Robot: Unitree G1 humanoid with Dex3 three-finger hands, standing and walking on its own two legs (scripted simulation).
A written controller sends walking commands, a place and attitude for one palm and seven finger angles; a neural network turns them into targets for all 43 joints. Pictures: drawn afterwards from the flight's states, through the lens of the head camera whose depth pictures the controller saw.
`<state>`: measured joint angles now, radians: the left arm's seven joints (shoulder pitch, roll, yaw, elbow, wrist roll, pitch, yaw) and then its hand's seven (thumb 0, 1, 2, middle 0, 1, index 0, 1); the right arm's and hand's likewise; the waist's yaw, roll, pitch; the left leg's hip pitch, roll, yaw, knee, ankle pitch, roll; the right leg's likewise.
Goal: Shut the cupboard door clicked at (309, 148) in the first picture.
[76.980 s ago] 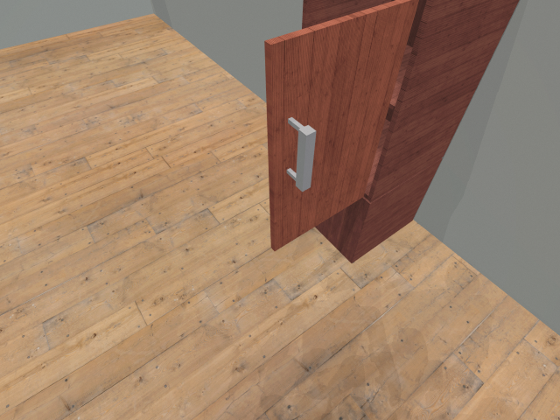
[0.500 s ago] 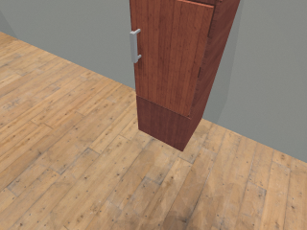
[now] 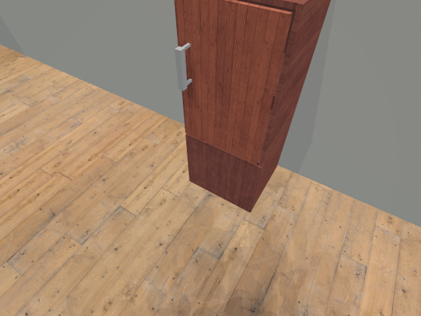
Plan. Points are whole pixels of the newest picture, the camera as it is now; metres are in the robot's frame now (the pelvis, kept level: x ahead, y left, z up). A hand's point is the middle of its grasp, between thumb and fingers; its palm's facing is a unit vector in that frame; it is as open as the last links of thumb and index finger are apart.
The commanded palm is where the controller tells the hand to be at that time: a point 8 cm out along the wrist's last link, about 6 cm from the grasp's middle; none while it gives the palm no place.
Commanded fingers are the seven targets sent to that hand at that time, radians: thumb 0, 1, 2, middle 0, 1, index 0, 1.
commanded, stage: look to check the result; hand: left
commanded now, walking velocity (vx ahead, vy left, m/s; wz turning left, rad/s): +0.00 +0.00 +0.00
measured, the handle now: (185, 67) +0.90 +0.14 +0.01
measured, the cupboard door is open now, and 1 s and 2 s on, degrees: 0 0 0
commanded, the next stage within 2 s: stand and wait in 0.04 s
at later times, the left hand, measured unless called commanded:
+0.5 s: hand out of the picture +0.00 +0.17 -0.18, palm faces +0.03 -0.98 -0.19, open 7.4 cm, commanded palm none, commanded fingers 0.00 0.90 0.90 -0.20 -0.30 -0.20 -0.30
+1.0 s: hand out of the picture +0.00 +0.17 -0.18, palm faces +0.03 -0.98 -0.19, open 7.4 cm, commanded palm none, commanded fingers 0.00 0.90 0.90 -0.20 -0.30 -0.20 -0.30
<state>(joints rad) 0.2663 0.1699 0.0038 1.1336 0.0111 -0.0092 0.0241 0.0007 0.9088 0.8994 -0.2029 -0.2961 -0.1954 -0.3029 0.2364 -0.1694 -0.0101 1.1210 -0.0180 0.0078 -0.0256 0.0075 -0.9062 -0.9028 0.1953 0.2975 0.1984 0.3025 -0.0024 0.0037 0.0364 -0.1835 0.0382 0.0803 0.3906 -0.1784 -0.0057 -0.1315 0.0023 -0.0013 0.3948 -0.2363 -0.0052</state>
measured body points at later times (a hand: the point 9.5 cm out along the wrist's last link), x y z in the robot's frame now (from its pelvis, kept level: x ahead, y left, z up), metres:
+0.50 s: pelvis +0.01 +0.00 +0.00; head +0.02 +0.00 +0.45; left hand +0.00 +0.23 -0.16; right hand +0.01 -0.23 -0.16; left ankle +0.02 +0.12 -0.74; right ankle -0.01 -0.12 -0.74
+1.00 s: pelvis +0.01 +0.00 +0.00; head +0.02 +0.00 +0.45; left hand +0.00 +0.23 -0.16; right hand +0.02 -0.23 -0.16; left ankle +0.02 +0.12 -0.74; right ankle -0.01 -0.12 -0.74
